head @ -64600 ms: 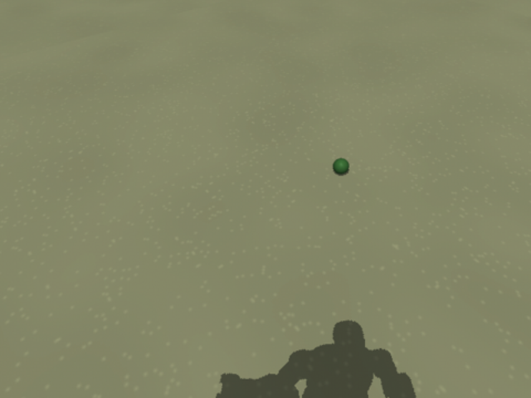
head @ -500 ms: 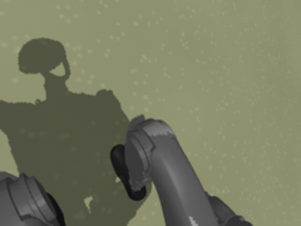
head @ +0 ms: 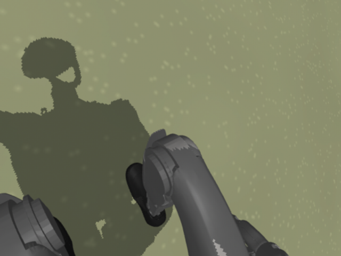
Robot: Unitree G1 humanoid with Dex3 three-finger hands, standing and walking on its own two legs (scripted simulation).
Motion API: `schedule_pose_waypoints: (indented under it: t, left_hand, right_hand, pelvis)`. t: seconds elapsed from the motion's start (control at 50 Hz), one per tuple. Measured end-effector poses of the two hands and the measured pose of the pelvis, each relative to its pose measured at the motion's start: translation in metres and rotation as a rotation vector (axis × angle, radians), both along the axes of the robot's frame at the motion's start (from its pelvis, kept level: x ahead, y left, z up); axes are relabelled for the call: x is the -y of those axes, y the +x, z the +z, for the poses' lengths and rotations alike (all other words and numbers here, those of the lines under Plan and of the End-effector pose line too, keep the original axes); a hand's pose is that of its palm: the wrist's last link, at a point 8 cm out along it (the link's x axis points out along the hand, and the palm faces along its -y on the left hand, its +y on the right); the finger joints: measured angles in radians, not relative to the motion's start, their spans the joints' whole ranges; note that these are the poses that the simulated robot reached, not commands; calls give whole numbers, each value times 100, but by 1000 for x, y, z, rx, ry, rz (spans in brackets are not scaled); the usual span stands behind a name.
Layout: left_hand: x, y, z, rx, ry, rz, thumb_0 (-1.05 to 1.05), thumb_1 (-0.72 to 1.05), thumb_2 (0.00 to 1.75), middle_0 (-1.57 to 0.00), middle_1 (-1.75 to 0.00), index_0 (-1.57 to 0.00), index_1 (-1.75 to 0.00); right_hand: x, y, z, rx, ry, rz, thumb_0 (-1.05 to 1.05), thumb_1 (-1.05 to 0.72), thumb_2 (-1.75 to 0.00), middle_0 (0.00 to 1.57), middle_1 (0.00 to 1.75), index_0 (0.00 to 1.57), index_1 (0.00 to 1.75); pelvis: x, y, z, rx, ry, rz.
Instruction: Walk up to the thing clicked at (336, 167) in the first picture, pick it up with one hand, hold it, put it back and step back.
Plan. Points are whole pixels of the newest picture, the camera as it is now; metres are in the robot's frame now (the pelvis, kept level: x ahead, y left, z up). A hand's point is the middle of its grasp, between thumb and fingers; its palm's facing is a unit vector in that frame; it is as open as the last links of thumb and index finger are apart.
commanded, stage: withdraw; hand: left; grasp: from above
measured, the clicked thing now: out of the picture +0.52 +0.40 -0.27
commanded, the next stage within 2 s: home in 0.76 s
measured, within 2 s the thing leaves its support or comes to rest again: neither
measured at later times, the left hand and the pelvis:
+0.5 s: hand out of the picture +0.49 +0.42 -0.09, palm faces -0.41 -0.12 -0.90, open 14.2 cm; pelvis -0.01 +0.00 +0.03, yaw +3 degrees
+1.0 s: hand out of the picture +0.48 +0.40 -0.11, palm faces -0.44 -0.12 -0.89, open 13.0 cm; pelvis -0.02 +0.00 +0.02, yaw +5 degrees
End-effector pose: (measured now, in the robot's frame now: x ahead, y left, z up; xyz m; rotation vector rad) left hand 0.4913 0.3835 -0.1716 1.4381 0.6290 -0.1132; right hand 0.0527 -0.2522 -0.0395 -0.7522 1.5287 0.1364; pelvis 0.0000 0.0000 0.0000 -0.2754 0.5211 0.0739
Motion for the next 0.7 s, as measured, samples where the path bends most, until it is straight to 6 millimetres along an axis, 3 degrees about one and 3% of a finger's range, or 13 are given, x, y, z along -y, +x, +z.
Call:
schedule_pose_waypoints:
  t: [0.1,0.18,0.32,0.42,0.52,0.62,0.7]
  left_hand:
    - [-1,2,5,13,1,-11,0,-53,99,-8,-104,-8,-103]
    - [-7,10,21,61,16,-7,0,-54,100,-8,-104,-8,-103]
    - [-26,20,75,118,65,11,0,-55,101,-8,-103,-8,-102]
    - [-37,13,116,79,70,29,0,-55,101,-8,-102,-7,-102]
    - [-38,4,143,17,38,8,0,-54,101,-9,-101,-8,-101]
    - [-33,1,157,-11,-3,-40,0,-52,99,-11,-99,-10,-99]
    - [-27,3,157,-14,-21,-73,0,-49,98,-13,-97,-12,-97]
  right_hand:
    - [1,1,1,1,-3,3,0,-90,-90,20,30,20,30]
    - [3,2,3,7,-9,-1,0,-91,-90,20,30,20,30]
    - [7,11,7,45,-9,-43,0,-92,-90,20,30,20,30]
    - [8,22,8,76,3,-74,0,-92,-90,20,30,20,30]
    - [7,30,15,99,1,-88,0,-91,-90,20,30,20,30]
    - [9,30,23,104,-26,-90,0,-91,-90,20,30,20,30]
    - [12,25,27,102,-58,-92,0,-91,-90,20,30,20,30]
  pelvis:
    - [0,-1,0,2,1,1]
    - [1,-1,1,-5,2,4]
    - [0,0,7,-39,-2,15]
    - [-1,-2,18,-58,9,33]
    - [-2,-6,32,-69,21,48]
    - [-2,-9,41,-71,27,58]
    - [-1,-12,42,-63,30,63]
